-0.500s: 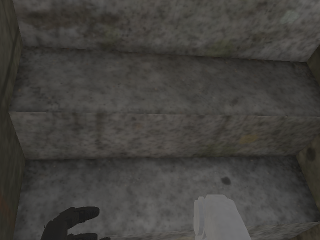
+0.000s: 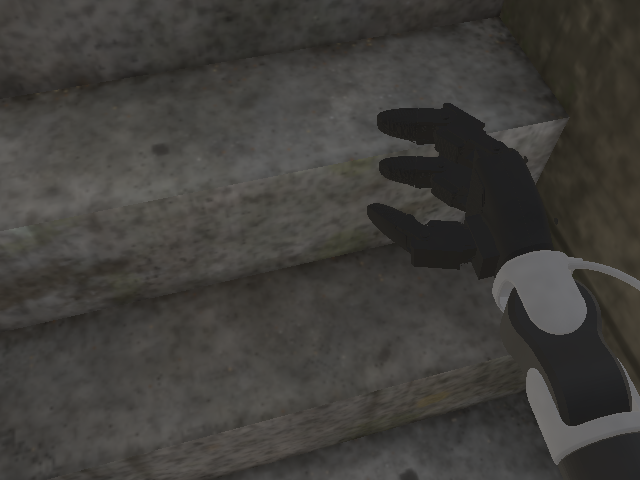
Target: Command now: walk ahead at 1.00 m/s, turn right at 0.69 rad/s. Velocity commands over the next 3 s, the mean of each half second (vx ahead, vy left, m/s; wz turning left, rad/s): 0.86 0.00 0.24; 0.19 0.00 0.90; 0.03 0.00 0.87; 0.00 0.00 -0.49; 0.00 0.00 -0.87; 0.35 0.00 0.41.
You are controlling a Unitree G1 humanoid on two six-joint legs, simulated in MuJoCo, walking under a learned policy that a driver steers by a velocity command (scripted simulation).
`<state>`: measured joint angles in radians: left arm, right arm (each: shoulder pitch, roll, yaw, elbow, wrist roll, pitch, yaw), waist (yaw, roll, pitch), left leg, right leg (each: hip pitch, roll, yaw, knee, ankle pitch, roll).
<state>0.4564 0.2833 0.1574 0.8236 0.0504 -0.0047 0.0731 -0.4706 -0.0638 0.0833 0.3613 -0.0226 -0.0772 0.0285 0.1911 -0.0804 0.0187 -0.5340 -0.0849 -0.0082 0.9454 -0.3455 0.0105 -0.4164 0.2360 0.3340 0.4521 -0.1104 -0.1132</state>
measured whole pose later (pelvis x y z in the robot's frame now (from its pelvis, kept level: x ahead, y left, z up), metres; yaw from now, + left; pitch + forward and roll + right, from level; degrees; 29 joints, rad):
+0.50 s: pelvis +0.16 -0.08 +0.09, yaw +1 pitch +9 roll -6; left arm -0.24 0.09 -0.07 0.53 0.00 0.04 -0.06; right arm 0.45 -0.30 -0.10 0.90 -0.05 -0.07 0.11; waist -0.07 0.11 0.12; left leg -0.48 0.08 -0.25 1.30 -0.24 0.09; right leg -0.90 -0.07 -0.20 1.30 -0.52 -0.04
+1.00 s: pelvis +0.24 -0.11 +0.16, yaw +21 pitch +12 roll +0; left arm -0.10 0.19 0.03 0.52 0.03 -0.03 0.00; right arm 0.50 -0.15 0.06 0.52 0.07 -0.04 -0.02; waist -0.22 0.03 -0.19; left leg -0.75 -0.31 -0.40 0.94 -0.36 0.00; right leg -0.87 0.12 0.16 1.68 -0.34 0.18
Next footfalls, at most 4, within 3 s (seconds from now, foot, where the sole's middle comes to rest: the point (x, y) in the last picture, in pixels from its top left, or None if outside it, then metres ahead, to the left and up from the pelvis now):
0.02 left None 0.00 0.10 -0.78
0.38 right None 0.27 -0.21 -0.56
0.76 left None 0.30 0.01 -0.56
1.06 right None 0.26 -0.30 -0.55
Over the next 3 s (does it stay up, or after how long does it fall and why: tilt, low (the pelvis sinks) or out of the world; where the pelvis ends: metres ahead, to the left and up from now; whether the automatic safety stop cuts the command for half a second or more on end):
stays up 0.35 -0.01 0.22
